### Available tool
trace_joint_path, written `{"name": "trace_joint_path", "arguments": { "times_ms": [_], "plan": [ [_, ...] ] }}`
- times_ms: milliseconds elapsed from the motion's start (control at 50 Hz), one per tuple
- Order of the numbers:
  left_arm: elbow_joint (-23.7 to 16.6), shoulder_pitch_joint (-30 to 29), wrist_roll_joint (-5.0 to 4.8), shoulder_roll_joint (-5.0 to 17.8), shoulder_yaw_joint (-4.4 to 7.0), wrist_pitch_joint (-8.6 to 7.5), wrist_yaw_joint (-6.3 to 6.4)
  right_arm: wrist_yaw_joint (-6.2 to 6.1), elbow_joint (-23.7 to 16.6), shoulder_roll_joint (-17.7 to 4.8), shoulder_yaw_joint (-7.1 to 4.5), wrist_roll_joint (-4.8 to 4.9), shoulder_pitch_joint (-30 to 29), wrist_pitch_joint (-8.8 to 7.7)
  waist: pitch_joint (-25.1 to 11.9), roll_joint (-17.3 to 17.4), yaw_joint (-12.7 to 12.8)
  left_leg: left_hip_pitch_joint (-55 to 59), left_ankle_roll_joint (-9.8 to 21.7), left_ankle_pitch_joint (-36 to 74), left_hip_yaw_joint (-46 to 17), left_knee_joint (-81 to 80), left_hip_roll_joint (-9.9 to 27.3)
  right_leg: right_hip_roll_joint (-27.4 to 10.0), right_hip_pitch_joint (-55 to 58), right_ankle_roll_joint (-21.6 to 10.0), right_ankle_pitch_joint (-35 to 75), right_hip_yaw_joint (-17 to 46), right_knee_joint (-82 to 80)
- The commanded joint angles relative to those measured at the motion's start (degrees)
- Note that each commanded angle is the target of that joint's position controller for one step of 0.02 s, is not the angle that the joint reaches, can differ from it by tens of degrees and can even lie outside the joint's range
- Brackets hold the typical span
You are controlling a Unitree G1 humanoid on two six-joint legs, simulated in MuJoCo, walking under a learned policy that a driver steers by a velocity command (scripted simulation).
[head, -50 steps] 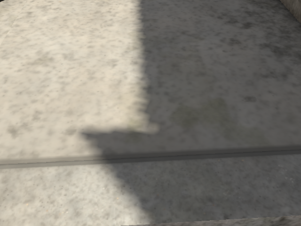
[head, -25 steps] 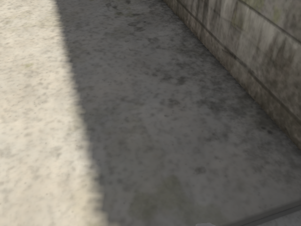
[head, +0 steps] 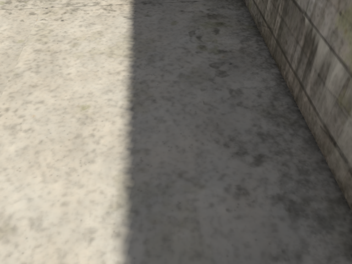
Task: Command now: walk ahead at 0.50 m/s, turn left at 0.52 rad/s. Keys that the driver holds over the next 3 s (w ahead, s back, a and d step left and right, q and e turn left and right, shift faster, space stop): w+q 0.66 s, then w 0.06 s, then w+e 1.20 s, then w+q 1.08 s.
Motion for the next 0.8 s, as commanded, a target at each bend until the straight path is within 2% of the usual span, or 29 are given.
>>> {"name": "trace_joint_path", "arguments": {
  "times_ms": [20,40,60,100,140,160,220,260,300,320,340,360,380,400,420,440,460,480,500,540,560,580,600,620,660,720,760,780,800],
  "plan": [
    [-10.4,-16.7,1.34,-1.0,-0.43,-3.41,0.99,0.91,-2.6,1.4,0.2,0.3,-1.5,-1.16,2.7,-5.0,-4.3,5.2,-0.5,2.4,-1.1,-11.8,1.8,-9.5,0.0,-1.7,27.6,6.6,-26.8],
    [-9.5,-13.7,1.81,0.9,-0.03,-3.26,0.66,0.77,-4.7,-1.6,-0.69,1.0,-4.7,-0.9,2.2,-6.3,-2.5,2.7,-1.4,2.0,0.5,-17.5,2.0,-9.3,5.9,-2.0,31.3,3.9,-27.4],
    [-9.5,-11.3,2.34,2.0,0.14,-3.24,0.45,0.46,-5.5,-1.1,-0.52,0.53,-6.2,-0.4,1.1,-7.2,-1.9,2.4,-2.7,1.0,2.3,-24.7,3.0,-10.4,11.7,-3.4,36.8,2.6,-28.3],
    [-7.9,-4.9,2.37,2.7,0.7,-3.56,-0.45,0.22,-7.2,1.7,0.4,0.36,-10.9,1.04,1.8,-6.4,0.6,6.6,-5.1,-2.9,6.5,-38.3,4.8,-12.0,17.8,-4.7,42.2,-0.2,-32.0],
    [-6.3,-0.4,1.59,3.0,1.02,-4.04,-1.6,-0.09,-8.6,3.0,0.48,0.51,-14.9,2.22,4.2,-6.9,1.9,9.9,-5.9,-4.2,8.5,-45.6,4.1,-14.0,21.3,-5.6,46.4,-0.6,-33.8],
    [-5.6,0.3,1.46,3.8,1.25,-4.03,-1.47,-0.22,-9.0,3.6,0.69,0.37,-15.6,2.56,5.2,-6.9,2.0,9.6,-5.5,-5.2,9.2,-48.9,3.5,-15.1,24.8,-5.6,49.3,-0.1,-34.2],
    [-5.7,-1.1,0.91,4.8,1.92,-3.16,-0.93,-0.49,-8.7,2.7,0.21,0.03,-15.3,2.53,6.2,-7.1,1.6,9.9,-4.7,-10.0,9.6,-55.9,1.6,-15.9,34.0,-6.1,54.9,-1.2,-32.4],
    [-6.3,-1.4,0.56,4.6,2.52,-2.81,0.1,-1.38,-7.7,1.3,-0.61,-0.15,-13.2,2.16,6.5,-8.1,0.3,14.5,-5.2,-14.1,10.6,-58.9,-0.7,-16.9,36.5,-5.8,64.0,-2.2,-29.5],
    [-7.2,-2.2,0.39,5.5,3.36,-2.03,1.15,-2.56,-7.3,-1.4,-1.69,0.83,-10.4,1.28,5.1,-8.3,-1.3,20.5,-4.7,-14.8,13.0,-67.4,-4.9,-16.2,39.5,-4.8,71.8,-3.4,-23.4],
    [-7.5,-1.9,0.24,6.0,3.59,-1.37,1.4,-3.32,-7.5,-2.6,-2.2,1.47,-8.4,0.55,3.0,-8.2,-2.2,28.8,-3.3,-7.8,14.5,-72.6,-7.5,-14.7,37.5,-4.1,74.0,-3.9,-18.4],
    [-7.1,-0.1,1.43,4.2,2.87,-1.38,1.22,-4.74,-6.1,-5.5,-3.71,0.44,-2.2,0.02,-1.8,-9.5,-3.2,45.0,-0.9,-3.1,12.0,-68.0,-8.4,-12.9,27.6,-2.3,68.8,-3.1,-10.0],
    [-10.3,4.1,1.39,0.6,1.4,-2.42,1.62,-6.6,-4.4,-8.4,-4.37,0.57,9.0,0.08,-13.9,0.3,-3.5,74.8,7.0,7.5,-0.6,-59.6,-2.0,-9.5,4.0,4.4,50.3,-0.8,4.9],
    [-11.1,-0.8,1.83,2.2,1.8,-2.39,-0.61,-6.48,0.9,-7.6,-3.98,-0.81,23.8,1.21,-16.4,4.7,-8.2,89.2,11.7,9.1,-20.2,-73.1,6.3,2.0,-11.8,7.5,-2.3,1.8,21.3],
    [-13.3,-6.3,0.08,1.2,1.42,-2.12,-2.64,-6.31,4.0,-9.7,-5.57,-1.34,27.0,0.7,-9.7,2.6,-11.1,90.3,9.6,5.1,-26.2,-80.1,9.5,3.4,-25.2,4.7,-3.3,15.0,30.8],
    [-15.3,-14.9,-0.02,2.1,1.59,-2.66,-2.36,-6.34,3.6,-9.0,-6.02,-0.66,23.0,0.25,0.2,0.5,-11.9,81.0,7.0,1.8,-21.2,-81.0,7.7,1.1,-32.6,2.5,1.2,19.7,37.8],
    [-16.2,-13.8,0.83,3.0,1.99,-2.87,-1.97,-6.06,3.2,-5.4,-4.65,0.13,17.3,-0.35,-1.0,0.0,-7.2,71.9,7.4,2.9,-18.0,-81.2,7.5,-0.8,-28.3,0.7,4.9,22.3,37.7],
    [-16.0,-13.2,1.42,1.9,1.86,-2.97,-1.23,-5.14,2.4,-1.7,-3.52,1.18,12.3,-0.7,1.0,-2.4,-3.9,61.3,8.1,3.7,-16.3,-82.3,7.7,-2.6,-23.2,-0.5,7.7,23.6,35.6],
    [-15.8,-12.2,1.78,-2.1,0.84,-2.54,-0.47,-4.42,1.2,1.3,-2.2,1.59,7.7,-0.54,1.2,-3.7,0.0,51.9,8.3,4.9,-15.3,-83.8,7.0,-4.0,-18.0,-1.2,9.1,23.4,33.9],
    [-15.8,-12.1,1.29,-2.8,0.68,-2.01,-0.01,-3.97,-0.2,3.3,-1.45,1.28,5.2,-0.42,2.1,-5.2,1.5,46.6,9.0,6.2,-14.9,-85.2,7.2,-4.1,-16.5,-0.7,8.0,22.2,33.6],
    [-17.0,-12.5,0.58,-0.9,1.31,-1.59,0.7,-3.9,-1.6,2.3,-1.32,0.8,5.8,-1.13,1.4,-4.9,1.7,44.5,8.6,7.2,-12.7,-86.3,6.0,-3.9,-18.1,1.8,9.0,20.6,29.2],
    [-23.0,-21.0,-6.48,6.0,3.25,-3.06,2.97,-5.73,-5.3,-1.4,-1.09,4.16,3.8,0.18,8.7,-8.0,3.3,38.7,7.5,1.4,-18.0,-89.3,8.4,-5.4,-21.1,4.0,8.5,20.5,19.8],
    [-24.0,-25.7,-5.94,5.3,2.62,-3.91,3.46,-6.87,-6.1,-3.1,-1.51,3.76,5.0,0.94,9.5,-8.5,2.2,36.4,6.0,-1.8,-17.3,-90.5,7.3,-4.8,-19.4,4.9,12.6,19.9,11.1],
    [-23.5,-26.1,-4.99,2.5,1.92,-4.07,3.26,-7.64,-6.7,-5.2,-1.88,2.81,7.5,1.7,8.8,-5.5,1.3,35.3,4.4,-3.9,-13.8,-89.8,4.6,-2.7,-14.4,5.2,18.0,18.7,2.0],
    [-22.9,-27.2,-4.77,1.6,1.71,-3.99,2.9,-8.12,-7.3,-5.9,-2.3,2.45,9.6,2.32,7.9,-2.5,-0.2,34.2,3.5,-5.4,-11.3,-89.3,1.9,-0.3,-9.4,5.8,22.9,17.7,-4.0],
    [-23.0,-28.8,-5.76,2.6,2.3,-3.3,2.66,-8.06,-7.0,-5.6,-2.46,2.8,14.3,2.77,6.6,0.8,-2.0,35.6,2.1,-8.4,-11.2,-88.8,1.4,2.5,-3.2,6.4,30.2,17.2,-9.1],
    [-23.2,-29.2,-5.46,5.0,3.23,-2.72,2.77,-8.01,-7.6,-3.7,-2.55,3.95,16.1,3.21,6.5,1.7,-2.3,45.1,0.0,-9.2,-13.6,-84.0,3.2,2.4,-3.3,5.2,30.3,18.6,-16.2],
    [-21.9,-24.9,-4.78,7.0,4.1,-3.01,2.52,-8.17,-7.7,-3.4,-2.82,3.53,17.3,3.24,3.9,3.2,-0.7,53.4,-1.7,7.1,-12.4,-75.9,3.2,3.4,-0.4,1.7,26.2,17.1,-18.6],
    [-20.6,-19.9,-4.22,8.8,4.78,-3.34,2.25,-8.01,-8.8,-3.4,-2.87,3.08,15.9,3.06,0.6,3.7,1.8,55.0,-2.9,16.2,-10.5,-69.2,1.7,3.0,5.6,-0.8,25.4,17.0,-19.0],
    [-18.4,-10.1,-3.46,10.2,5.17,-3.58,2.05,-7.61,-10.9,-2.5,-2.42,2.04,12.8,2.54,-6.5,2.7,6.1,48.5,-4.6,14.0,-7.5,-57.1,-0.2,-2.5,19.8,-4.4,28.1,21.6,-14.4]
  ]
}}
